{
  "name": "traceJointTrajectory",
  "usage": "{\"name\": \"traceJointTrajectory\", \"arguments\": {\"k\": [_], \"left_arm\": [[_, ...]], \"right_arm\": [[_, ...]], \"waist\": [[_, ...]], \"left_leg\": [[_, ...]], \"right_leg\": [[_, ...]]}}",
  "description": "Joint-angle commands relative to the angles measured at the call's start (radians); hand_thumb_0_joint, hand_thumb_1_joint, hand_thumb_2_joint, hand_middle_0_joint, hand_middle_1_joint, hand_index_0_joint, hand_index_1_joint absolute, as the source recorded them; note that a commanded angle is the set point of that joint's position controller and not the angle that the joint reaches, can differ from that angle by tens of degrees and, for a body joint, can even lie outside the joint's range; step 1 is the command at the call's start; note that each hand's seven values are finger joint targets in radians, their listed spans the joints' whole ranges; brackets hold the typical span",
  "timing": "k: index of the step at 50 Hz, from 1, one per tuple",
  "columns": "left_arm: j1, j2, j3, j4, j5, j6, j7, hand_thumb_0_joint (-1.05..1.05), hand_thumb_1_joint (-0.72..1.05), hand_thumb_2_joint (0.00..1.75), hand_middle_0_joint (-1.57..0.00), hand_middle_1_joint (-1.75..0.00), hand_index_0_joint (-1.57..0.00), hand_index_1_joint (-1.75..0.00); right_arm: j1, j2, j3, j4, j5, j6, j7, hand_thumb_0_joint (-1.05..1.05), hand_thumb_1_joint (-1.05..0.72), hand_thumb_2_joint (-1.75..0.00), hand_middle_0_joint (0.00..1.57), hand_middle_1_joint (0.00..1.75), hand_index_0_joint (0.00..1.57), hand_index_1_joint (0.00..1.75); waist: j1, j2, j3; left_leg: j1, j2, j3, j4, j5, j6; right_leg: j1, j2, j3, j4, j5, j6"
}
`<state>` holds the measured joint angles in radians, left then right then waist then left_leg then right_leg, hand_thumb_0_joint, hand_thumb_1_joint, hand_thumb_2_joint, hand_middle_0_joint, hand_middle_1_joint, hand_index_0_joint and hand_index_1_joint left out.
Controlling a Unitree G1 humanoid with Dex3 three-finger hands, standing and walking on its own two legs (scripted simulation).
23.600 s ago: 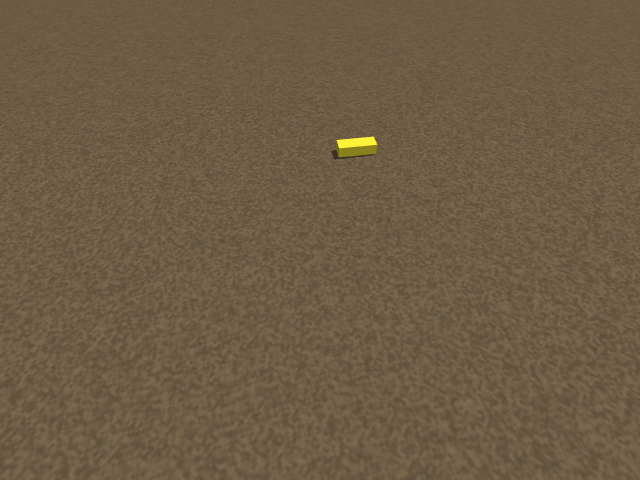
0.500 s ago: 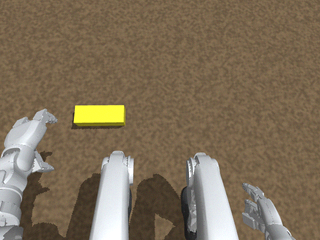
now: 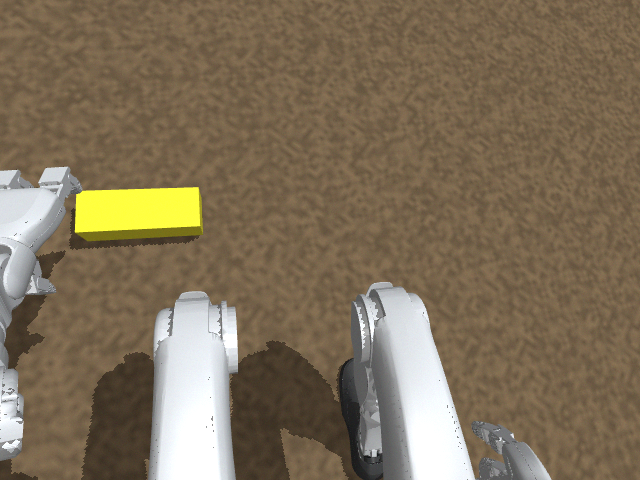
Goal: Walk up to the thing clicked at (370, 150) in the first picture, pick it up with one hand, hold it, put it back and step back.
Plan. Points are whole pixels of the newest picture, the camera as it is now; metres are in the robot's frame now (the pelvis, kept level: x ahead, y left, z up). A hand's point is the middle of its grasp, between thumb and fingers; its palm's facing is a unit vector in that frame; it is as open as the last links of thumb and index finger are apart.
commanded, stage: rise first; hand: left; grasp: from above
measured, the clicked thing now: (143, 214) +0.50 +0.27 -0.33
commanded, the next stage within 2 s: none
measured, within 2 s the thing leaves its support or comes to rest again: neither
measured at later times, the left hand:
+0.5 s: hand (66, 231) +0.42 +0.33 -0.19, palm faces -0.46 -0.05 -0.89, open 14.1 cm
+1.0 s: hand (76, 228) +0.43 +0.33 -0.21, palm faces -0.47 -0.07 -0.88, open 14.1 cm
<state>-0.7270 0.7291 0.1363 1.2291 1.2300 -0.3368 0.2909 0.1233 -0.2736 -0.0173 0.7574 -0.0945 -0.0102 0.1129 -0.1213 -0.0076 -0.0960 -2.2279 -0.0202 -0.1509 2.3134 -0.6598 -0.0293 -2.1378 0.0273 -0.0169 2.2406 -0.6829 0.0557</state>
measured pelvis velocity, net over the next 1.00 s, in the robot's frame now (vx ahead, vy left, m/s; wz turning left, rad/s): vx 0.02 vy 0.00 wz -0.03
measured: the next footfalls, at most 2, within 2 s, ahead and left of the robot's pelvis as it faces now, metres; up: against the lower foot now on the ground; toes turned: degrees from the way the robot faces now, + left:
none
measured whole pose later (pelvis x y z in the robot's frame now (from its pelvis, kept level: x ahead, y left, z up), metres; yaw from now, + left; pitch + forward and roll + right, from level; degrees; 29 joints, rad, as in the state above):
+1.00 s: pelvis +0.02 +0.00 -0.04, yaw -2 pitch +34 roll -9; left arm -0.85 0.80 0.17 1.42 1.32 -0.33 0.42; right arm 0.09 -0.26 0.03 0.77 -0.17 0.00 0.15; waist -0.18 -0.03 -0.05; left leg -2.33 -0.02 -0.18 2.44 -0.72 -0.04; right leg -2.24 0.04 -0.03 2.36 -0.72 0.07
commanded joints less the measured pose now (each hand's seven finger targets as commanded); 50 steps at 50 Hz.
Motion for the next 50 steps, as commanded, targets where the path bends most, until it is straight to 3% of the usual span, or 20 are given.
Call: {"name": "traceJointTrajectory", "arguments": {"k": [1, 4, 6, 7, 8, 9, 16, 24, 29, 31, 34, 37, 45, 46, 50], "left_arm": [[-0.286, 0.281, 0.040, -0.088, 0.028, -0.006, 0.072, 0.00, -0.53, 1.01, -0.07, -0.97, -0.06, -0.97], [-0.328, 0.313, 0.055, -0.096, 0.046, -0.010, 0.090, 0.00, -0.51, 0.99, -0.07, -0.99, -0.07, -0.98], [-0.331, 0.278, 0.031, -0.064, 0.061, -0.011, 0.098, 0.00, -0.54, 1.01, -0.07, -0.98, -0.07, -0.98], [-0.365, 0.298, 0.047, -0.095, 0.064, -0.016, 0.108, 0.00, -0.52, 0.99, -0.07, -0.98, -0.07, -0.98], [-0.330, 0.305, 0.045, -0.038, 0.073, -0.012, 0.113, 0.00, -0.53, 1.00, -0.07, -0.99, -0.07, -0.99], [-0.369, 0.303, 0.045, -0.050, 0.068, -0.016, 0.118, 0.00, -0.54, 1.00, -0.06, -0.99, -0.06, -0.99], [-0.369, 0.299, 0.047, 0.042, 0.084, -0.004, 0.159, 0.00, -0.53, 1.00, -0.06, -1.02, -0.07, -1.01], [-0.388, 0.330, 0.077, 0.011, 0.072, 0.006, 0.178, 0.00, -0.54, 1.00, -0.06, -1.02, -0.06, -1.02], [-0.372, 0.323, 0.068, 0.071, 0.068, 0.020, 0.177, 0.00, -0.53, 1.00, -0.06, -1.04, -0.07, -1.03], [-0.376, 0.345, 0.088, 0.051, 0.062, 0.022, 0.177, 0.00, -0.53, 1.00, -0.06, -1.03, -0.07, -1.02], [-0.374, 0.327, 0.067, 0.052, 0.060, 0.022, 0.169, 0.00, -0.54, 1.00, -0.06, -1.03, -0.07, -1.03], [-0.373, 0.349, 0.089, 0.042, 0.054, 0.018, 0.167, 0.00, -0.52, 0.99, -0.06, -1.04, -0.07, -1.03], [-0.370, 0.350, 0.078, 0.057, 0.062, 0.003, 0.166, 0.00, -0.54, 1.01, -0.07, -1.03, -0.07, -1.03], [-0.382, 0.354, 0.077, 0.056, 0.062, 0.002, 0.168, 0.00, -0.61, 1.09, -0.07, -0.98, -0.03, -1.02], [-0.410, 0.335, 0.062, 0.064, 0.067, -0.003, 0.182, 0.00, -0.56, 1.03, -0.07, -1.01, -0.07, -1.02]], "right_arm": [[0.147, -0.228, -0.071, -0.036, -0.012, -0.010, -0.008, 0.00, -0.89, -0.90, 0.20, 0.30, 0.20, 0.30], [0.143, -0.237, -0.074, -0.031, -0.019, -0.007, -0.003, 0.00, -0.90, -0.90, 0.20, 0.30, 0.20, 0.30], [0.148, -0.230, -0.072, -0.027, -0.025, -0.004, 0.000, 0.00, -0.90, -0.90, 0.20, 0.30, 0.20, 0.30], [0.149, -0.234, -0.072, -0.025, -0.028, -0.004, 0.001, 0.00, -0.90, -0.90, 0.20, 0.30, 0.20, 0.30], [0.142, -0.234, -0.071, -0.023, -0.028, -0.003, 0.002, 0.00, -0.90, -0.90, 0.20, 0.30, 0.20, 0.30], [0.142, -0.233, -0.069, -0.026, -0.032, -0.003, 0.003, 0.00, -0.90, -0.90, 0.20, 0.30, 0.20, 0.30], [0.142, -0.226, -0.053, -0.010, -0.049, -0.012, 0.007, 0.00, -0.90, -0.90, 0.20, 0.30, 0.20, 0.30], [0.150, -0.221, -0.049, -0.007, -0.062, -0.009, 0.010, 0.00, -0.90, -0.90, 0.20, 0.30, 0.20, 0.30], [0.152, -0.216, -0.041, -0.003, -0.065, -0.010, 0.011, 0.00, -0.90, -0.90, 0.20, 0.30, 0.20, 0.30], [0.157, -0.222, -0.042, -0.004, -0.067, -0.008, 0.012, 0.00, -0.90, -0.90, 0.20, 0.30, 0.20, 0.30], [0.150, -0.218, -0.036, -0.003, -0.071, -0.006, 0.014, 0.00, -0.90, -0.90, 0.20, 0.30, 0.20, 0.30], [0.158, -0.225, -0.036, -0.001, -0.072, -0.003, 0.015, 0.00, -0.90, -0.90, 0.20, 0.30, 0.20, 0.30], [0.154, -0.230, -0.026, 0.001, -0.076, 0.004, 0.019, 0.00, -0.90, -0.90, 0.20, 0.30, 0.20, 0.30], [0.157, -0.234, -0.030, 0.004, -0.075, 0.004, 0.019, 0.00, -0.90, -0.90, 0.20, 0.30, 0.20, 0.30], [0.157, -0.239, -0.023, 0.002, -0.081, 0.005, 0.020, 0.00, -0.90, -0.90, 0.20, 0.30, 0.20, 0.30]], "waist": [[0.001, 0.247, -0.611], [0.006, 0.276, -0.646], [-0.013, 0.262, -0.627], [-0.010, 0.276, -0.657], [-0.010, 0.266, -0.630], [-0.021, 0.264, -0.624], [-0.023, 0.255, -0.616], [-0.030, 0.260, -0.672], [-0.040, 0.249, -0.621], [-0.032, 0.252, -0.648], [-0.039, 0.259, -0.643], [-0.041, 0.250, -0.643], [-0.043, 0.272, -0.632], [-0.047, 0.285, -0.626], [-0.071, 0.273, -0.627]], "left_leg": [[0.545, -0.004, 0.103, -0.262, 0.108, 0.045], [0.570, 0.000, 0.092, -0.254, 0.120, 0.040], [0.548, -0.001, 0.095, -0.239, 0.125, 0.043], [0.559, 0.000, 0.091, -0.238, 0.137, 0.041], [0.547, 0.000, 0.091, -0.234, 0.121, 0.043], [0.522, -0.001, 0.095, -0.225, 0.110, 0.045], [0.508, -0.002, 0.104, -0.193, 0.131, 0.050], [0.497, -0.002, 0.111, -0.153, 0.193, 0.057], [0.455, -0.002, 0.115, -0.144, 0.160, 0.060], [0.463, -0.001, 0.113, -0.140, 0.171, 0.059], [0.461, -0.001, 0.112, -0.131, 0.176, 0.058], [0.459, -0.001, 0.109, -0.125, 0.187, 0.060], [0.461, -0.001, 0.103, -0.124, 0.188, 0.053], [0.463, 0.001, 0.103, -0.126, 0.179, 0.052], [0.447, 0.002, 0.099, -0.115, 0.177, 0.053]], "right_leg": [[0.194, 0.011, -0.125, -0.202, 0.130, -0.091], [0.175, 0.008, -0.128, -0.176, 0.141, -0.091], [0.171, 0.011, -0.131, -0.171, 0.147, -0.087], [0.170, 0.009, -0.131, -0.164, 0.157, -0.086], [0.153, 0.014, -0.133, -0.162, 0.143, -0.090], [0.155, 0.013, -0.131, -0.162, 0.138, -0.086], [0.148, 0.019, -0.132, -0.145, 0.160, -0.086], [0.194, 0.022, -0.129, -0.126, 0.222, -0.078], [0.187, 0.023, -0.127, -0.133, 0.202, -0.081], [0.197, 0.023, -0.129, -0.126, 0.209, -0.080], [0.198, 0.023, -0.128, -0.120, 0.217, -0.081], [0.206, 0.022, -0.129, -0.116, 0.226, -0.078], [0.193, 0.028, -0.138, -0.105, 0.223, -0.083], [0.181, 0.027, -0.140, -0.102, 0.214, -0.085], [0.183, 0.029, -0.145, -0.104, 0.223, -0.081]]}}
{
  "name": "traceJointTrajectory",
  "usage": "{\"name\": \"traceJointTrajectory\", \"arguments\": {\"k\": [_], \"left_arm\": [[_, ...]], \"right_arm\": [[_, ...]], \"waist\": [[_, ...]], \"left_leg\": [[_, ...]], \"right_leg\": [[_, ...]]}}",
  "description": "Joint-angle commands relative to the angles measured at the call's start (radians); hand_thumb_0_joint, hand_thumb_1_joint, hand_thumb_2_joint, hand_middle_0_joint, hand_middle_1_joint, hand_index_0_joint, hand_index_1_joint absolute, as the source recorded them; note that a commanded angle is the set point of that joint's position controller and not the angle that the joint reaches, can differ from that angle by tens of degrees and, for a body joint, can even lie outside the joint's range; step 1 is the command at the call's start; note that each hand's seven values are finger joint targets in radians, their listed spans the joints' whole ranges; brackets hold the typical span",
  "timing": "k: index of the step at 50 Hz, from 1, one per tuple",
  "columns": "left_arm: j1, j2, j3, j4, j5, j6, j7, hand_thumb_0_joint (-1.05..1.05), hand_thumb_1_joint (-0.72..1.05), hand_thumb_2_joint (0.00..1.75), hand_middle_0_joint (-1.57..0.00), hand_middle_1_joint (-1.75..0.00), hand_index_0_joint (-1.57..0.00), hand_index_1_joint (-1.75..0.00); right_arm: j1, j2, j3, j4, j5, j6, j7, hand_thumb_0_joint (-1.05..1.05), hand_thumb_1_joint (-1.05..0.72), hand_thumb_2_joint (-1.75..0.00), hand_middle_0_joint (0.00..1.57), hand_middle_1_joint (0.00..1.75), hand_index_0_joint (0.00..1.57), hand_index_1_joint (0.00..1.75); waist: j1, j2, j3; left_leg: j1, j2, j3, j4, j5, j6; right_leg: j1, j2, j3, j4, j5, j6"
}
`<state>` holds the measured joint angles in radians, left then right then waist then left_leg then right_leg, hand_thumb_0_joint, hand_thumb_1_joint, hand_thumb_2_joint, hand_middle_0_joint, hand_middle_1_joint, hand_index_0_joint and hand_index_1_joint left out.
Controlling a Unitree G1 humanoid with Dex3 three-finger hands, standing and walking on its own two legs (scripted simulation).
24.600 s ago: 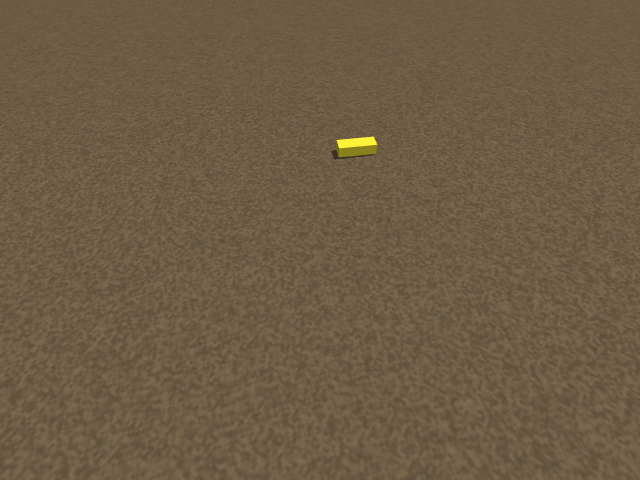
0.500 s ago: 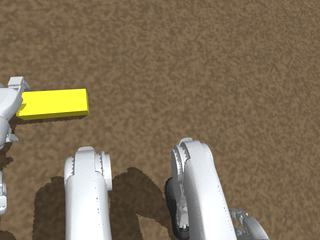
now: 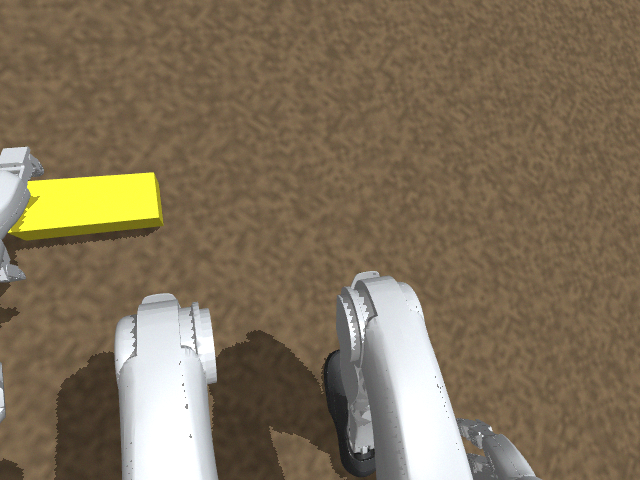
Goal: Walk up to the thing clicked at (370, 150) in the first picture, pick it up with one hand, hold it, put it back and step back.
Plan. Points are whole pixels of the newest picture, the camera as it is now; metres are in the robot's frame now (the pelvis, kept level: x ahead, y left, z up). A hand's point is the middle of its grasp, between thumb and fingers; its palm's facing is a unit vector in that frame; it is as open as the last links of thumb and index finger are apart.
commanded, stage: rise first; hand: left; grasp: from above
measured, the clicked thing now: (90, 206) +0.47 +0.29 -0.30
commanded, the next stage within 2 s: approach in 1.42 s
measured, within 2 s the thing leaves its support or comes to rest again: neither
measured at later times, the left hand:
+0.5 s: hand (17, 220) +0.42 +0.34 -0.19, palm faces -0.46 -0.08 -0.88, open 14.2 cm
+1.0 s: hand (10, 213) +0.43 +0.34 -0.18, palm faces -0.46 -0.08 -0.88, open 14.2 cm
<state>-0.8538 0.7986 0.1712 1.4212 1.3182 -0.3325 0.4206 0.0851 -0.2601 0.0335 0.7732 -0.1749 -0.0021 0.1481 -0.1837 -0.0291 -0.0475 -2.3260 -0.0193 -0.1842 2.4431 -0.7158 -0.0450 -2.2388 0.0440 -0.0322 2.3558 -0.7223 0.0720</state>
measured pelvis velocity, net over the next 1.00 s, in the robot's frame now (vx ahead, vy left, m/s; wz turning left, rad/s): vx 0.00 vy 0.00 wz -0.02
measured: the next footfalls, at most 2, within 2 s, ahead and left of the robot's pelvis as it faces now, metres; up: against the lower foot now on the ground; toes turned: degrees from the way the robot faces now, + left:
none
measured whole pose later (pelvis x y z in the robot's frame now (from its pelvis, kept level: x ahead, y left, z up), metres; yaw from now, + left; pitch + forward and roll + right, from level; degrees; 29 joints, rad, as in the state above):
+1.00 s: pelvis +0.00 +0.00 +0.00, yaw -1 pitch +33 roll -10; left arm -0.92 0.85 0.15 1.47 1.32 -0.30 0.41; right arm 0.11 -0.27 0.08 0.75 -0.18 -0.03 0.16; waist -0.23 -0.03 -0.03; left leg -2.34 -0.02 -0.20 2.46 -0.70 -0.04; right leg -2.24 0.04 -0.04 2.35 -0.71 0.07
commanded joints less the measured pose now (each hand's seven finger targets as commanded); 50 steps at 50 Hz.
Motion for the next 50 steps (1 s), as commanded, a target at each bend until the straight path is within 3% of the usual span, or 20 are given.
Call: {"name": "traceJointTrajectory", "arguments": {"k": [1, 11, 12, 21, 24, 27, 30, 32, 36, 39, 41, 44, 46, 50], "left_arm": [[-0.275, 0.271, 0.030, -0.114, -0.016, -0.004, 0.056, 0.00, -0.58, 1.05, -0.07, -1.01, -0.06, -1.02], [-0.326, 0.284, 0.020, -0.065, 0.002, 0.011, 0.079, 0.00, -0.58, 1.05, -0.07, -1.01, -0.05, -1.03], [-0.321, 0.285, 0.017, -0.058, 0.003, 0.015, 0.079, 0.00, -0.58, 1.05, -0.07, -1.02, -0.06, -1.04], [-0.336, 0.305, 0.017, -0.033, -0.006, 0.038, 0.076, 0.00, -0.59, 1.05, -0.07, -1.02, -0.05, -1.04], [-0.336, 0.322, 0.029, -0.052, -0.008, 0.035, 0.074, 0.00, -0.58, 1.04, -0.07, -1.03, -0.06, -1.04], [-0.334, 0.313, 0.013, -0.044, -0.008, 0.034, 0.065, 0.00, -0.58, 1.05, -0.06, -1.03, -0.05, -1.04], [-0.326, 0.334, 0.033, -0.064, -0.014, 0.038, 0.061, 0.00, -0.58, 1.05, -0.07, -1.03, -0.06, -1.04], [-0.328, 0.312, 0.010, -0.037, -0.013, 0.038, 0.054, 0.00, -0.59, 1.05, -0.07, -1.03, -0.05, -1.05], [-0.334, 0.353, 0.041, -0.092, -0.022, 0.034, 0.047, 0.00, -0.59, 1.05, -0.07, -1.03, -0.06, -1.04], [-0.333, 0.302, 0.003, -0.070, -0.018, 0.034, 0.036, 0.00, -0.59, 1.04, -0.06, -1.04, -0.05, -1.05], [-0.338, 0.338, 0.025, -0.084, -0.020, 0.033, 0.037, 0.00, -0.59, 1.05, -0.06, -1.03, -0.05, -1.04], [-0.323, 0.290, -0.004, -0.053, -0.022, 0.034, 0.030, 0.00, -0.59, 1.05, -0.07, -1.03, -0.06, -1.04], [-0.338, 0.328, 0.017, -0.094, -0.027, 0.031, 0.028, 0.00, -0.60, 1.06, -0.07, -1.03, -0.05, -1.04], [-0.361, 0.314, 0.005, -0.101, -0.021, 0.025, 0.025, 0.00, -0.59, 1.05, -0.07, -1.04, -0.05, -1.05]], "right_arm": [[0.195, -0.253, -0.072, -0.010, 0.000, -0.003, -0.014, 0.00, -0.90, -0.90, 0.20, 0.30, 0.20, 0.30], [0.193, -0.261, -0.053, -0.011, -0.006, -0.017, -0.014, 0.00, -0.90, -0.90, 0.20, 0.30, 0.20, 0.30], [0.191, -0.259, -0.051, -0.010, -0.004, -0.017, -0.015, 0.00, -0.90, -0.90, 0.20, 0.30, 0.20, 0.30], [0.192, -0.268, -0.043, -0.016, -0.005, -0.034, -0.013, 0.00, -0.91, -0.90, 0.20, 0.30, 0.20, 0.30], [0.198, -0.267, -0.037, -0.016, -0.009, -0.032, -0.014, 0.00, -0.90, -0.90, 0.20, 0.30, 0.20, 0.30], [0.205, -0.269, -0.035, -0.014, -0.007, -0.034, -0.013, 0.00, -0.91, -0.90, 0.20, 0.30, 0.20, 0.30], [0.214, -0.274, -0.034, -0.021, -0.010, -0.033, -0.010, 0.00, -0.90, -0.90, 0.20, 0.30, 0.20, 0.30], [0.212, -0.270, -0.029, -0.018, -0.009, -0.032, -0.007, 0.00, -0.91, -0.90, 0.20, 0.30, 0.20, 0.30], [0.217, -0.277, -0.032, -0.026, -0.006, -0.027, -0.010, 0.00, -0.91, -0.90, 0.20, 0.30, 0.20, 0.30], [0.219, -0.276, -0.032, -0.023, -0.005, -0.027, -0.006, 0.00, -0.91, -0.90, 0.20, 0.30, 0.20, 0.30], [0.215, -0.281, -0.034, -0.027, 0.001, -0.025, -0.010, 0.00, -0.90, -0.90, 0.20, 0.30, 0.20, 0.30], [0.224, -0.273, -0.034, -0.023, 0.000, -0.027, -0.005, 0.00, -0.91, -0.90, 0.20, 0.30, 0.20, 0.30], [0.223, -0.277, -0.033, -0.028, 0.005, -0.025, -0.008, 0.00, -0.91, -0.90, 0.20, 0.30, 0.20, 0.30], [0.224, -0.277, -0.034, -0.032, 0.001, -0.022, -0.008, 0.00, -0.91, -0.90, 0.20, 0.30, 0.20, 0.30]], "waist": [[-0.004, 0.291, -0.666], [-0.029, 0.307, -0.635], [-0.022, 0.310, -0.646], [-0.036, 0.321, -0.615], [-0.033, 0.337, -0.655], [-0.044, 0.321, -0.653], [-0.030, 0.358, -0.661], [-0.050, 0.335, -0.627], [-0.027, 0.362, -0.677], [-0.049, 0.354, -0.633], [-0.035, 0.368, -0.648], [-0.054, 0.327, -0.610], [-0.035, 0.336, -0.646], [-0.050, 0.350, -0.657]], "left_leg": [[0.542, 0.001, 0.135, -0.241, 0.238, 0.070], [0.525, -0.001, 0.129, -0.245, 0.200, 0.069], [0.528, -0.002, 0.130, -0.247, 0.200, 0.069], [0.509, 0.002, 0.129, -0.239, 0.181, 0.068], [0.527, -0.001, 0.130, -0.232, 0.215, 0.068], [0.525, 0.001, 0.125, -0.222, 0.226, 0.068], [0.541, 0.002, 0.127, -0.228, 0.246, 0.064], [0.514, 0.001, 0.126, -0.227, 0.221, 0.066], [0.534, 0.000, 0.128, -0.236, 0.227, 0.063], [0.542, 0.002, 0.117, -0.243, 0.229, 0.060], [0.549, 0.002, 0.119, -0.238, 0.238, 0.060], [0.516, 0.001, 0.120, -0.240, 0.209, 0.064], [0.531, 0.001, 0.123, -0.236, 0.226, 0.065], [0.544, 0.002, 0.116, -0.244, 0.238, 0.060]], "right_leg": [[0.282, 0.011, -0.128, -0.218, 0.266, -0.096], [0.256, 0.013, -0.138, -0.213, 0.234, -0.096], [0.257, 0.015, -0.136, -0.212, 0.235, -0.098], [0.247, 0.014, -0.137, -0.209, 0.227, -0.099], [0.276, 0.013, -0.136, -0.202, 0.257, -0.094], [0.277, 0.017, -0.137, -0.203, 0.273, -0.096], [0.288, 0.013, -0.139, -0.196, 0.286, -0.096], [0.279, 0.017, -0.141, -0.204, 0.268, -0.098], [0.297, 0.013, -0.139, -0.203, 0.270, -0.099], [0.262, 0.014, -0.147, -0.201, 0.267, -0.099], [0.266, 0.012, -0.144, -0.196, 0.274, -0.100], [0.267, 0.014, -0.143, -0.214, 0.258, -0.099], [0.288, 0.014, -0.140, -0.218, 0.271, -0.098], [0.280, 0.013, -0.147, -0.205, 0.277, -0.098]]}}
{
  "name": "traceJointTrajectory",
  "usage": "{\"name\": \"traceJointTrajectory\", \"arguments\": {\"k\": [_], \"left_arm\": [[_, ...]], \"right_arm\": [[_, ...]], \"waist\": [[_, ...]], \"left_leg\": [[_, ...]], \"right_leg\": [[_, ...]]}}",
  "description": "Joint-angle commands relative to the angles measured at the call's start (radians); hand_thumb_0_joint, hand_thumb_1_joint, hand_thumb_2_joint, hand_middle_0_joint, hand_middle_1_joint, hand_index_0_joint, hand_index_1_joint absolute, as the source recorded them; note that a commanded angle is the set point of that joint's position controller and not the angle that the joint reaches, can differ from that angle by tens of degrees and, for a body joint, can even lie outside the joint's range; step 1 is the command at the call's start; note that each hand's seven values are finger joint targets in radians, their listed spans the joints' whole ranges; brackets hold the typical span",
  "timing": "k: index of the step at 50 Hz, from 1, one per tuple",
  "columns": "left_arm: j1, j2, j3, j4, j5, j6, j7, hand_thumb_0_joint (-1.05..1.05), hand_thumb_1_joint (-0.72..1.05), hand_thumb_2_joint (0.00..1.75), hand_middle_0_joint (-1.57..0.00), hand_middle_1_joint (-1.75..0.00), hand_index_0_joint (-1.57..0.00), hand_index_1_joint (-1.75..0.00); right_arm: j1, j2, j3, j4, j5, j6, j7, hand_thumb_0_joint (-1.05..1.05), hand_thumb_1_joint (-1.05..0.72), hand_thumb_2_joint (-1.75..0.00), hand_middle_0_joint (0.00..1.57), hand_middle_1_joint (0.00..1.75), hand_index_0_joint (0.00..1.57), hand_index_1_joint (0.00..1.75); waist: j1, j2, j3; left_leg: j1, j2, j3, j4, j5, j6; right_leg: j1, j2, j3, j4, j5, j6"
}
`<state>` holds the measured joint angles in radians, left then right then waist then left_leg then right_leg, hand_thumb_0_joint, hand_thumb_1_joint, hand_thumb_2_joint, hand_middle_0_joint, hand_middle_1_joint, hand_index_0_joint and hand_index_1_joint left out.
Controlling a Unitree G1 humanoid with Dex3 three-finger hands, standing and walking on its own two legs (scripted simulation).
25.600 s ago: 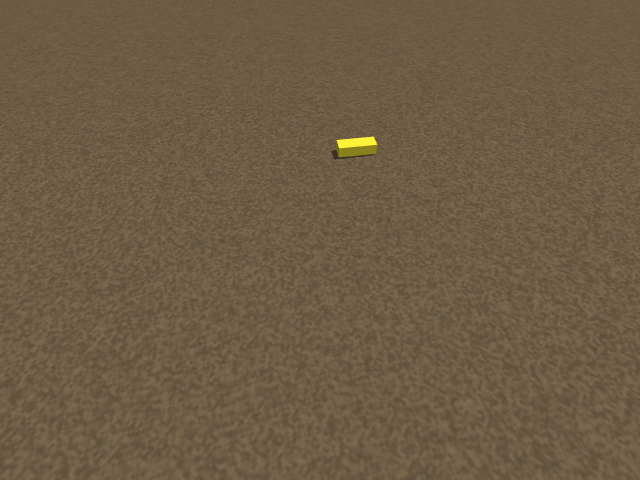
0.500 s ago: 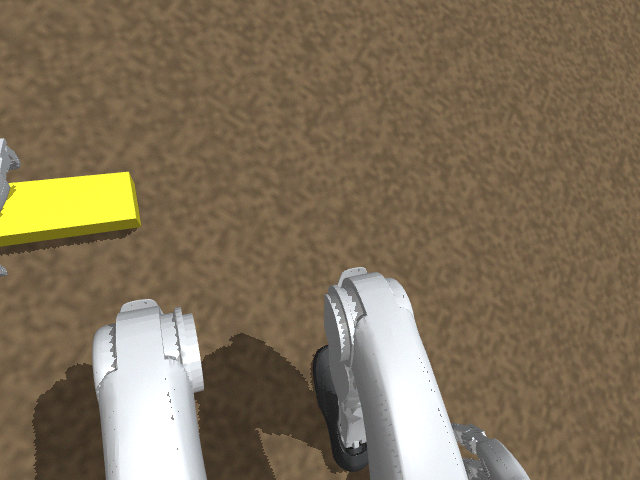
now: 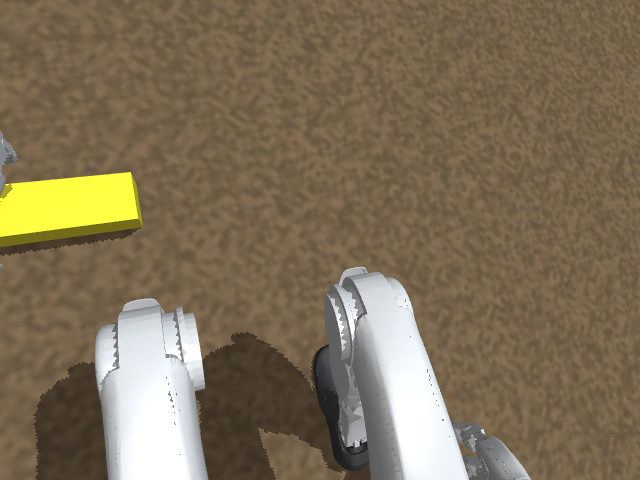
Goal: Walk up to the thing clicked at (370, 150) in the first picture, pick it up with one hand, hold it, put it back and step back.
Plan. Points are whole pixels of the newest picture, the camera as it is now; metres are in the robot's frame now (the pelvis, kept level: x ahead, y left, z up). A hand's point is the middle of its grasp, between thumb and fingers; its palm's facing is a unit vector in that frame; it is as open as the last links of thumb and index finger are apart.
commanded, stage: rise first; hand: left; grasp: from above
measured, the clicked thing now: (65, 209) +0.47 +0.29 -0.29
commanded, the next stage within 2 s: approach in 0.42 s
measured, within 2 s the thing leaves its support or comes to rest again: neither
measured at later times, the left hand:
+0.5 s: hand out of the picture +0.43 +0.35 -0.17, palm faces -0.46 -0.08 -0.89, open 14.2 cm
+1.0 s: hand (60, 175) +0.48 +0.27 -0.17, palm faces -0.41 -0.04 -0.91, open 14.0 cm
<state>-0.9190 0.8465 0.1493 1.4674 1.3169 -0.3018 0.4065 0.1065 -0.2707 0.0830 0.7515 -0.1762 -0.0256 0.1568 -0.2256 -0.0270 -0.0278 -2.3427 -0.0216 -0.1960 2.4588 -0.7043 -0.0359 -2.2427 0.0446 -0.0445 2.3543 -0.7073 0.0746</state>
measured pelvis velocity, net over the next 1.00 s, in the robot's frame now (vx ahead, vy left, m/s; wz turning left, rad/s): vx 0.00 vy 0.00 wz -0.01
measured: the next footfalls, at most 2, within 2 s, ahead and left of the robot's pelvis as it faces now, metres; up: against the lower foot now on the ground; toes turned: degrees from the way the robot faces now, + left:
none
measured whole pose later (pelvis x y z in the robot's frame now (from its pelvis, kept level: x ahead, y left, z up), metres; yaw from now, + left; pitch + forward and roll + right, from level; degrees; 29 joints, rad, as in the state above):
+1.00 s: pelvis +0.00 +0.00 +0.00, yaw +0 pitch +34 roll -10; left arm -1.08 0.76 0.08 1.60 1.33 -0.16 0.48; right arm 0.16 -0.28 0.13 0.71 -0.17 -0.06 0.15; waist -0.33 0.00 -0.03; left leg -2.36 -0.01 -0.19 2.43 -0.68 -0.04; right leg -2.27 0.05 -0.04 2.33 -0.67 0.06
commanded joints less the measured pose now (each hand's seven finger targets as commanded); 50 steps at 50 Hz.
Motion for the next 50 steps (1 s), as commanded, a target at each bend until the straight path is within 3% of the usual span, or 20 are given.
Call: {"name": "traceJointTrajectory", "arguments": {"k": [1, 2, 5, 7, 10, 13, 15, 18, 20, 25, 26, 28, 34, 35, 40, 43, 45, 50], "left_arm": [[-0.291, 0.265, 0.022, -0.124, -0.018, -0.005, 0.039, 0.00, -0.59, 1.05, -0.07, -1.03, -0.05, -1.05], [-0.294, 0.258, 0.017, -0.124, -0.021, -0.007, 0.039, 0.00, -0.60, 1.05, -0.07, -1.04, -0.05, -1.05], [-0.298, 0.278, 0.036, -0.141, -0.017, -0.007, 0.045, 0.00, -0.58, 1.04, -0.06, -1.04, -0.05, -1.05], [-0.293, 0.240, 0.002, -0.094, -0.014, -0.005, 0.042, 0.00, -0.59, 1.05, -0.06, -1.04, -0.05, -1.05], [-0.312, 0.265, 0.009, -0.103, -0.008, 0.001, 0.042, 0.00, -0.59, 1.05, -0.06, -1.04, -0.05, -1.05], [-0.314, 0.246, -0.006, -0.075, -0.015, 0.004, 0.041, 0.00, -0.59, 1.05, -0.06, -1.05, -0.05, -1.06], [-0.320, 0.295, 0.020, -0.099, -0.014, 0.001, 0.043, 0.00, -0.59, 1.05, -0.07, -1.05, -0.06, -1.06], [-0.306, 0.302, 0.026, -0.097, -0.015, 0.000, 0.044, 0.00, -0.59, 1.04, -0.06, -1.05, -0.06, -1.06], [-0.327, 0.308, 0.026, -0.114, -0.007, -0.004, 0.045, 0.00, -0.58, 1.04, -0.06, -1.05, -0.06, -1.05], [-0.294, 0.277, 0.016, -0.099, -0.011, 0.001, 0.044, 0.00, -0.59, 1.05, -0.06, -1.04, -0.05, -1.05], [-0.300, 0.272, 0.011, -0.108, -0.015, 0.000, 0.045, 0.00, -0.61, 1.11, -0.07, -1.00, -0.03, -1.05], [-0.311, 0.246, -0.006, -0.111, -0.012, 0.003, 0.045, 0.00, -0.56, 1.02, -0.07, -1.06, -0.07, -1.06], [-0.449, 0.123, -0.094, -0.143, -0.021, 0.002, 0.053, 0.00, -0.55, 1.01, -0.07, -1.08, -0.07, -1.07], [-0.464, 0.111, -0.109, -0.154, -0.021, 0.005, 0.057, 0.00, -0.55, 1.00, -0.06, -1.09, -0.07, -1.08], [-0.495, 0.122, -0.101, -0.059, -0.007, 0.056, 0.099, 0.00, -0.54, 1.00, -0.07, -1.09, -0.08, -1.08], [-0.443, 0.145, -0.084, 0.049, 0.009, 0.109, 0.112, 0.00, -0.56, 1.02, -0.07, -1.08, -0.07, -1.08], [-0.450, 0.181, -0.050, 0.014, 0.005, 0.139, 0.123, 0.00, -0.55, 1.02, -0.07, -1.07, -0.07, -1.07], [-0.363, 0.186, -0.048, 0.039, -0.031, 0.194, 0.096, 0.00, -0.56, 1.04, -0.09, -1.05, -0.08, -1.06]], "right_arm": [[0.197, -0.263, -0.083, -0.008, 0.007, 0.002, -0.018, 0.00, -0.91, -0.90, 0.20, 0.30, 0.20, 0.30], [0.199, -0.263, -0.083, -0.012, 0.007, 0.002, -0.018, 0.00, -0.91, -0.90, 0.20, 0.30, 0.20, 0.30], [0.198, -0.268, -0.081, -0.014, 0.004, 0.005, -0.021, 0.00, -0.90, -0.90, 0.20, 0.30, 0.20, 0.30], [0.190, -0.263, -0.077, -0.013, 0.007, 0.005, -0.022, 0.00, -0.91, -0.90, 0.20, 0.30, 0.20, 0.30], [0.192, -0.265, -0.076, -0.014, 0.010, 0.004, -0.024, 0.00, -0.91, -0.90, 0.20, 0.30, 0.20, 0.30], [0.201, -0.264, -0.071, -0.013, 0.006, -0.004, -0.024, 0.00, -0.91, -0.90, 0.20, 0.30, 0.20, 0.30], [0.199, -0.267, -0.066, -0.014, 0.008, -0.007, -0.025, 0.00, -0.91, -0.90, 0.20, 0.30, 0.20, 0.30], [0.189, -0.265, -0.066, -0.018, 0.007, -0.009, -0.027, 0.00, -0.91, -0.90, 0.20, 0.30, 0.20, 0.30], [0.192, -0.269, -0.063, -0.022, 0.001, -0.007, -0.027, 0.00, -0.91, -0.90, 0.20, 0.30, 0.20, 0.30], [0.193, -0.269, -0.071, -0.019, 0.007, -0.007, -0.028, 0.00, -0.90, -0.90, 0.20, 0.30, 0.20, 0.30], [0.195, -0.269, -0.069, -0.021, 0.005, -0.008, -0.027, 0.00, -0.91, -0.90, 0.20, 0.30, 0.20, 0.30], [0.195, -0.267, -0.074, -0.018, 0.007, -0.008, -0.027, 0.00, -0.90, -0.89, 0.20, 0.30, 0.20, 0.30], [0.244, -0.271, -0.079, 0.000, 0.008, -0.023, -0.028, 0.00, -0.90, -0.89, 0.20, 0.30, 0.20, 0.30], [0.245, -0.267, -0.076, 0.006, 0.009, -0.026, -0.029, 0.00, -0.90, -0.89, 0.20, 0.30, 0.20, 0.30], [0.267, -0.272, -0.062, 0.002, 0.003, -0.037, -0.029, 0.00, -0.90, -0.89, 0.20, 0.30, 0.20, 0.30], [0.258, -0.270, -0.046, -0.016, 0.003, -0.039, -0.024, 0.00, -0.90, -0.90, 0.20, 0.30, 0.20, 0.30], [0.251, -0.272, -0.038, -0.033, 0.004, -0.038, -0.020, 0.00, -0.90, -0.90, 0.20, 0.30, 0.20, 0.30], [0.207, -0.269, -0.025, -0.068, 0.024, -0.041, -0.010, 0.00, -0.91, -0.90, 0.20, 0.30, 0.20, 0.30]], "waist": [[-0.005, 0.341, -0.662], [-0.012, 0.337, -0.655], [0.005, 0.356, -0.683], [-0.012, 0.341, -0.638], [-0.009, 0.338, -0.636], [-0.032, 0.293, -0.602], [-0.012, 0.307, -0.636], [0.001, 0.341, -0.671], [-0.013, 0.357, -0.668], [-0.006, 0.368, -0.660], [-0.010, 0.372, -0.647], [-0.012, 0.377, -0.653], [-0.092, 0.362, -0.635], [-0.084, 0.364, -0.646], [-0.102, 0.375, -0.637], [-0.081, 0.363, -0.626], [-0.063, 0.405, -0.675], [-0.053, 0.330, -0.664]], "left_leg": [[0.555, 0.004, 0.128, -0.261, 0.213, 0.052], [0.542, 0.004, 0.128, -0.261, 0.200, 0.054], [0.559, 0.000, 0.133, -0.270, 0.206, 0.051], [0.544, 0.002, 0.130, -0.274, 0.188, 0.051], [0.529, 0.001, 0.132, -0.273, 0.176, 0.055], [0.504, 0.003, 0.133, -0.263, 0.159, 0.062], [0.511, 0.002, 0.136, -0.258, 0.178, 0.062], [0.549, 0.003, 0.134, -0.263, 0.194, 0.055], [0.540, 0.001, 0.133, -0.267, 0.183, 0.055], [0.558, 0.001, 0.130, -0.274, 0.185, 0.050], [0.550, 0.002, 0.131, -0.279, 0.182, 0.048], [0.554, 0.002, 0.128, -0.287, 0.168, 0.047], [0.560, 0.011, 0.117, -0.274, 0.166, 0.048], [0.570, 0.012, 0.118, -0.274, 0.175, 0.047], [0.563, 0.014, 0.123, -0.280, 0.202, 0.046], [0.544, 0.011, 0.135, -0.277, 0.218, 0.052], [0.562, 0.008, 0.138, -0.291, 0.240, 0.050], [0.487, 0.006, 0.151, -0.269, 0.212, 0.073]], "right_leg": [[0.271, 0.013, -0.133, -0.208, 0.250, -0.103], [0.276, 0.015, -0.133, -0.216, 0.241, -0.102], [0.284, 0.011, -0.133, -0.211, 0.242, -0.102], [0.259, 0.013, -0.134, -0.216, 0.229, -0.105], [0.262, 0.012, -0.132, -0.220, 0.221, -0.105], [0.267, 0.012, -0.128, -0.237, 0.214, -0.098], [0.292, 0.013, -0.124, -0.236, 0.229, -0.098], [0.285, 0.012, -0.127, -0.218, 0.235, -0.103], [0.286, 0.013, -0.131, -0.219, 0.227, -0.101], [0.257, 0.012, -0.135, -0.211, 0.226, -0.106], [0.261, 0.011, -0.136, -0.214, 0.223, -0.106], [0.245, 0.011, -0.138, -0.212, 0.214, -0.108], [0.225, 0.010, -0.143, -0.230, 0.231, -0.101], [0.223, 0.012, -0.141, -0.231, 0.241, -0.104], [0.233, 0.011, -0.145, -0.231, 0.267, -0.104], [0.252, 0.013, -0.137, -0.234, 0.286, -0.105], [0.279, 0.010, -0.134, -0.227, 0.297, -0.108], [0.323, 0.023, -0.117, -0.235, 0.288, -0.102]]}}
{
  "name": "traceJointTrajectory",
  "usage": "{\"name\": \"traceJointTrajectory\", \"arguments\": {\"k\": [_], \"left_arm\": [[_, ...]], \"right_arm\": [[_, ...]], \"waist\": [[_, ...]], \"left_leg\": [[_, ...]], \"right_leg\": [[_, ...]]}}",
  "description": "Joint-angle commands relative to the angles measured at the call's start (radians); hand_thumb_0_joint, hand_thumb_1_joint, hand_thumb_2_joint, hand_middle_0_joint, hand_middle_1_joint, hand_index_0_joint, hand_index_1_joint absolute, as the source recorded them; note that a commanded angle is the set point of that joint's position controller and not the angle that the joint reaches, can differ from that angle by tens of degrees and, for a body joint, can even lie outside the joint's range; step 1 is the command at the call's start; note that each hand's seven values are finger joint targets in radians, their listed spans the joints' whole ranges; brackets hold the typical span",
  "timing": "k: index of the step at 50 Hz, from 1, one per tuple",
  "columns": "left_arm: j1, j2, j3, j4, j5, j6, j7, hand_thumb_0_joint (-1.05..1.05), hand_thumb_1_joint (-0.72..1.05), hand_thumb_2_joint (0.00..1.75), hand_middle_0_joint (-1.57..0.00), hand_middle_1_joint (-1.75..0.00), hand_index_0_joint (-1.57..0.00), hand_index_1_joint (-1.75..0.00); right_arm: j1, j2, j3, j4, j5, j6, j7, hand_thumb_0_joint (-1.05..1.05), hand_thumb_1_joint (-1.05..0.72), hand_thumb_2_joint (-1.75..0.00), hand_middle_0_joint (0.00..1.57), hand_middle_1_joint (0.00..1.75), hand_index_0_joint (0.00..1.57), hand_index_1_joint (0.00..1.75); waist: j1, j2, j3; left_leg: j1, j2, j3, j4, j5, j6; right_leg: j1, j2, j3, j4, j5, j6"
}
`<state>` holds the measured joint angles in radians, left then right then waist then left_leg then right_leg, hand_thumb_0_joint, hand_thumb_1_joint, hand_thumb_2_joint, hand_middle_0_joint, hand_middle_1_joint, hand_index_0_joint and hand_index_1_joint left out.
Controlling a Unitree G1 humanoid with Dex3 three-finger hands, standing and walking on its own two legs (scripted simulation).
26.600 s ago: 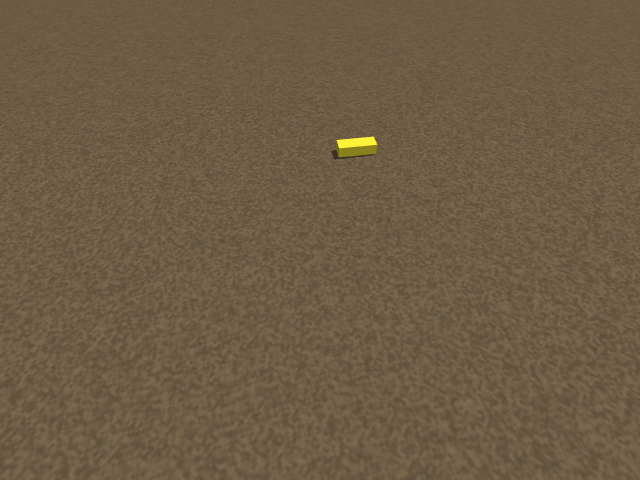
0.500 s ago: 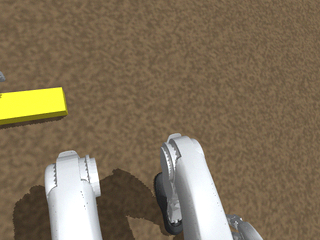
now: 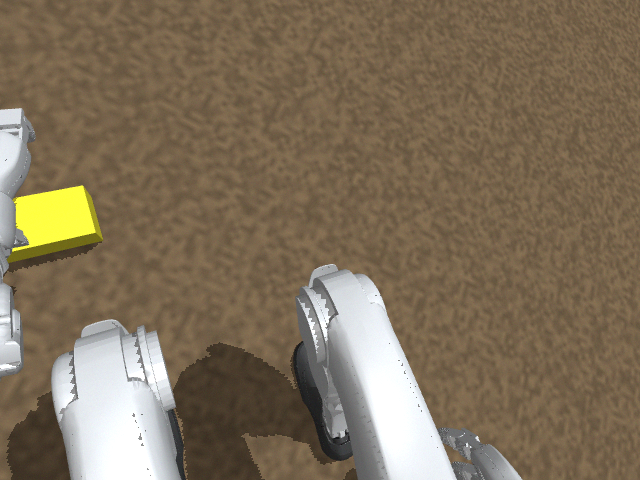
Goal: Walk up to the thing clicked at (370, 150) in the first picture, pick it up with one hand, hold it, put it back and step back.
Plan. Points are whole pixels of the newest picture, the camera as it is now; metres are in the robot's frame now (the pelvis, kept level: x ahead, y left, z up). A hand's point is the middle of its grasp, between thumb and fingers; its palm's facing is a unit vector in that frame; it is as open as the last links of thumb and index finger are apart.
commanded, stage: approach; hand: left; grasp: from above
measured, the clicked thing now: (16, 230) +0.47 +0.30 -0.30
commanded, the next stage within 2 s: close in in 0.24 s
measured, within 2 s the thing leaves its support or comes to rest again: neither
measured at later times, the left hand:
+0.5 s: hand out of the picture +0.46 +0.31 -0.19, palm faces -0.48 -0.08 -0.87, open 13.9 cm
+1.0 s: hand (5, 230) +0.46 +0.30 -0.25, palm faces -0.45 -0.10 -0.89, open 14.0 cm
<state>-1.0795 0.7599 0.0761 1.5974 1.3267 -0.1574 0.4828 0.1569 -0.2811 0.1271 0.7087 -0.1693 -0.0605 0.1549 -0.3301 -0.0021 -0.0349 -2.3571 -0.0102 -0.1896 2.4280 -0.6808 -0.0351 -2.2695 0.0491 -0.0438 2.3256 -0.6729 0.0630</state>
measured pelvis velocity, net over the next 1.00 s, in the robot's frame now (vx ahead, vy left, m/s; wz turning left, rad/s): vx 0.00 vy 0.01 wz -0.06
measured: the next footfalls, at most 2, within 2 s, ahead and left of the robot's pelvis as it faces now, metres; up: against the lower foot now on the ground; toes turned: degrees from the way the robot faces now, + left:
none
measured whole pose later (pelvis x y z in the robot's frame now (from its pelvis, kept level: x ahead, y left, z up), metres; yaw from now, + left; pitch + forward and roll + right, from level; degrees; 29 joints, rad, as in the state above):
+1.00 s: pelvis +0.00 +0.01 -0.02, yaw -3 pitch +30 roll -13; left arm -1.06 0.95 0.13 1.74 1.35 -0.23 0.60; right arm 0.14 -0.30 0.23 0.71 -0.25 -0.17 0.21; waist -0.38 -0.10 0.10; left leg -2.38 -0.01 -0.24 2.54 -0.71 -0.02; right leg -2.27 0.07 -0.08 2.39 -0.67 0.08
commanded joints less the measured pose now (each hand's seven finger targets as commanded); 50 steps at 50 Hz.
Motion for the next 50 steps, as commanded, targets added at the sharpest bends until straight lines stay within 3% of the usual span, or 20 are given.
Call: {"name": "traceJointTrajectory", "arguments": {"k": [1, 3, 7, 11, 13, 15, 17, 20, 23, 24, 28, 31, 33, 34, 38, 40, 43, 45, 49, 50], "left_arm": [[-0.197, 0.310, 0.045, -0.121, -0.049, 0.053, 0.011, 0.00, -0.56, 1.05, -0.09, -1.05, -0.08, -1.05], [-0.162, 0.340, 0.068, -0.130, -0.083, 0.053, -0.001, 0.00, -0.56, 1.05, -0.09, -1.04, -0.08, -1.05], [-0.207, 0.367, 0.064, -0.207, -0.106, 0.010, -0.053, 0.00, -0.59, 1.03, -0.07, -1.04, -0.07, -1.04], [-0.286, 0.386, 0.070, -0.298, -0.117, -0.062, -0.080, 0.00, -0.59, 1.03, -0.07, -1.06, -0.06, -1.06], [-0.289, 0.337, 0.043, -0.285, -0.098, -0.091, -0.094, 0.00, -0.58, 1.03, -0.07, -1.07, -0.07, -1.07], [-0.276, 0.235, -0.020, -0.263, -0.094, -0.113, -0.109, 0.00, -0.58, 1.05, -0.07, -1.07, -0.07, -1.08], [-0.273, 0.229, -0.042, -0.264, -0.084, -0.124, -0.112, 0.00, -0.55, 1.12, -0.09, -1.12, -0.08, -1.13], [-0.210, 0.225, -0.044, -0.206, -0.082, -0.118, -0.094, 0.00, -0.54, 1.05, -0.08, -1.10, -0.09, -1.09], [-0.207, 0.264, -0.015, -0.176, -0.056, -0.114, -0.062, 0.00, -0.51, 0.98, -0.07, -1.09, -0.09, -1.06], [-0.202, 0.279, -0.009, -0.191, -0.047, -0.114, -0.052, 0.00, -0.52, 0.98, -0.07, -1.08, -0.09, -1.06], [-0.246, 0.327, 0.040, -0.166, -0.011, -0.108, 0.014, 0.00, -0.53, 0.99, -0.06, -1.03, -0.07, -1.03], [-0.247, 0.311, 0.035, -0.089, 0.011, -0.106, 0.060, 0.00, -0.54, 1.00, -0.06, -1.02, -0.06, -1.02], [-0.273, 0.299, 0.018, -0.020, 0.022, -0.104, 0.084, 0.00, -0.53, 0.99, -0.06, -1.03, -0.06, -1.02], [-0.280, 0.325, 0.026, -0.042, 0.027, -0.105, 0.100, 0.00, -0.53, 1.00, -0.06, -1.02, -0.06, -1.02], [-0.291, 0.329, 0.021, 0.020, 0.031, -0.089, 0.139, 0.00, -0.53, 1.00, -0.06, -1.03, -0.07, -1.03], [-0.307, 0.370, 0.029, 0.007, 0.017, -0.084, 0.157, 0.00, -0.53, 1.00, -0.06, -1.03, -0.06, -1.03], [-0.277, 0.354, 0.021, 0.054, 0.009, -0.073, 0.161, 0.00, -0.52, 0.98, -0.06, -1.04, -0.07, -1.03], [-0.300, 0.417, 0.052, 0.010, 0.006, -0.074, 0.165, 0.00, -0.53, 1.00, -0.06, -1.03, -0.06, -1.03], [-0.225, 0.447, 0.090, 0.041, -0.005, -0.065, 0.169, 0.00, -0.54, 1.00, -0.06, -1.02, -0.06, -1.02], [-0.201, 0.437, 0.089, 0.069, -0.002, -0.061, 0.163, 0.00, -0.54, 0.99, -0.06, -1.02, -0.06, -1.02]], "right_arm": [[0.164, -0.263, -0.067, -0.030, 0.018, -0.007, -0.006, 0.00, -0.90, -0.90, 0.20, 0.30, 0.20, 0.30], [0.155, -0.263, -0.066, -0.038, 0.025, -0.007, -0.009, 0.00, -0.90, -0.90, 0.20, 0.30, 0.20, 0.30], [0.166, -0.269, -0.065, -0.032, 0.025, -0.010, -0.014, 0.00, -0.90, -0.90, 0.20, 0.30, 0.20, 0.30], [0.194, -0.270, -0.069, -0.002, 0.012, -0.010, -0.029, 0.00, -0.91, -0.90, 0.20, 0.30, 0.20, 0.30], [0.212, -0.272, -0.079, 0.005, 0.004, -0.008, -0.030, 0.00, -0.91, -0.90, 0.20, 0.30, 0.20, 0.30], [0.228, -0.268, -0.085, 0.017, 0.003, -0.003, -0.030, 0.00, -0.91, -0.90, 0.20, 0.30, 0.20, 0.30], [0.234, -0.271, -0.089, 0.026, 0.002, 0.000, -0.029, 0.00, -0.91, -0.90, 0.20, 0.30, 0.20, 0.30], [0.233, -0.276, -0.084, 0.018, 0.000, 0.009, -0.026, 0.00, -0.90, -0.90, 0.20, 0.30, 0.20, 0.30], [0.223, -0.287, -0.076, 0.004, 0.001, 0.019, -0.025, 0.00, -0.90, -0.89, 0.20, 0.30, 0.20, 0.30], [0.207, -0.279, -0.071, 0.003, 0.003, 0.022, -0.024, 0.00, -0.90, -0.89, 0.20, 0.30, 0.20, 0.30], [0.185, -0.290, -0.061, -0.010, -0.007, 0.019, -0.015, 0.00, -0.89, -0.90, 0.20, 0.30, 0.20, 0.30], [0.167, -0.284, -0.049, -0.012, -0.019, 0.009, -0.008, 0.00, -0.89, -0.90, 0.20, 0.30, 0.20, 0.30], [0.162, -0.293, -0.039, -0.008, -0.030, -0.008, -0.003, 0.00, -0.89, -0.90, 0.20, 0.30, 0.20, 0.30], [0.152, -0.296, -0.036, -0.011, -0.033, -0.014, -0.004, 0.00, -0.89, -0.90, 0.20, 0.30, 0.20, 0.30], [0.151, -0.312, -0.025, 0.000, -0.053, -0.056, 0.008, 0.00, -0.89, -0.90, 0.20, 0.30, 0.20, 0.30], [0.139, -0.318, -0.013, -0.003, -0.056, -0.071, 0.009, 0.00, -0.89, -0.90, 0.20, 0.30, 0.20, 0.30], [0.137, -0.327, -0.003, -0.002, -0.069, -0.100, 0.026, 0.00, -0.90, -0.90, 0.20, 0.30, 0.20, 0.30], [0.129, -0.344, 0.002, -0.013, -0.069, -0.110, 0.029, 0.00, -0.89, -0.90, 0.20, 0.30, 0.20, 0.30], [0.144, -0.349, 0.014, -0.001, -0.084, -0.121, 0.045, 0.00, -0.90, -0.90, 0.20, 0.30, 0.20, 0.30], [0.155, -0.351, 0.016, 0.002, -0.090, -0.124, 0.052, 0.00, -0.90, -0.90, 0.20, 0.30, 0.20, 0.30]], "waist": [[0.056, 0.293, -0.675], [0.078, 0.276, -0.681], [0.036, 0.211, -0.623], [0.029, 0.270, -0.663], [0.005, 0.299, -0.643], [-0.020, 0.295, -0.600], [-0.006, 0.309, -0.633], [0.016, 0.314, -0.629], [0.020, 0.330, -0.596], [0.037, 0.356, -0.627], [0.020, 0.371, -0.616], [-0.004, 0.353, -0.567], [-0.039, 0.334, -0.516], [-0.027, 0.349, -0.530], [-0.054, 0.344, -0.499], [-0.045, 0.376, -0.540], [-0.063, 0.368, -0.491], [-0.057, 0.378, -0.535], [-0.046, 0.403, -0.538], [-0.060, 0.391, -0.509]], "left_leg": [[0.487, -0.007, 0.150, -0.231, 0.199, 0.077], [0.464, -0.005, 0.154, -0.225, 0.191, 0.078], [0.387, -0.004, 0.144, -0.203, 0.115, 0.087], [0.442, -0.001, 0.134, -0.197, 0.109, 0.068], [0.471, -0.001, 0.123, -0.197, 0.108, 0.056], [0.486, 0.001, 0.116, -0.198, 0.106, 0.051], [0.531, 0.004, 0.110, -0.204, 0.133, 0.048], [0.549, 0.000, 0.112, -0.208, 0.194, 0.045], [0.555, -0.001, 0.105, -0.218, 0.244, 0.040], [0.589, 0.001, 0.103, -0.224, 0.273, 0.039], [0.590, 0.003, 0.103, -0.207, 0.290, 0.043], [0.548, 0.004, 0.103, -0.210, 0.220, 0.048], [0.505, 0.004, 0.100, -0.198, 0.156, 0.052], [0.511, 0.004, 0.100, -0.208, 0.138, 0.052], [0.506, 0.007, 0.098, -0.189, 0.092, 0.052], [0.523, 0.013, 0.094, -0.178, 0.106, 0.051], [0.497, 0.015, 0.088, -0.168, 0.081, 0.050], [0.513, 0.019, 0.082, -0.156, 0.109, 0.050], [0.525, 0.025, 0.073, -0.150, 0.182, 0.041], [0.517, 0.024, 0.072, -0.142, 0.191, 0.041]], "right_leg": [[0.396, 0.018, -0.109, -0.214, 0.267, -0.083], [0.421, 0.014, -0.100, -0.211, 0.255, -0.081], [0.423, 0.018, -0.095, -0.233, 0.172, -0.078], [0.420, 0.014, -0.105, -0.234, 0.148, -0.084], [0.375, 0.014, -0.126, -0.223, 0.150, -0.091], [0.339, 0.013, -0.138, -0.225, 0.155, -0.091], [0.341, 0.014, -0.145, -0.218, 0.189, -0.086], [0.364, 0.012, -0.153, -0.210, 0.243, -0.085], [0.334, 0.010, -0.167, -0.184, 0.272, -0.092], [0.337, 0.012, -0.164, -0.177, 0.295, -0.091], [0.318, 0.010, -0.164, -0.162, 0.315, -0.093], [0.296, 0.015, -0.166, -0.163, 0.266, -0.090], [0.267, 0.016, -0.169, -0.165, 0.220, -0.088], [0.272, 0.018, -0.169, -0.172, 0.202, -0.089], [0.247, 0.020, -0.177, -0.161, 0.164, -0.084], [0.276, 0.026, -0.175, -0.161, 0.180, -0.086], [0.261, 0.027, -0.188, -0.144, 0.162, -0.083], [0.296, 0.032, -0.187, -0.145, 0.189, -0.082], [0.338, 0.037, -0.196, -0.127, 0.249, -0.082], [0.333, 0.036, -0.200, -0.116, 0.260, -0.080]]}}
